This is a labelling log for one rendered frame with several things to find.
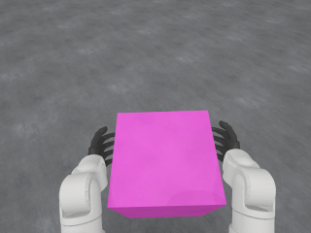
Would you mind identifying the left robot forearm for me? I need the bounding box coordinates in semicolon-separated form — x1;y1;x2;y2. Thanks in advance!
58;154;108;233

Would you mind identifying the robot left hand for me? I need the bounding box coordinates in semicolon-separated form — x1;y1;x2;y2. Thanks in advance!
88;126;116;167

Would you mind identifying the carton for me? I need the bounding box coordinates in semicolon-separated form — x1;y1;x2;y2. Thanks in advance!
107;110;226;218

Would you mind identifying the right robot forearm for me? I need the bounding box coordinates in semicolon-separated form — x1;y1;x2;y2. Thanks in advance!
223;149;276;233

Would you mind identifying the robot right hand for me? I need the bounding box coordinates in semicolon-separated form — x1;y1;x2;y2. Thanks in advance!
211;120;240;163

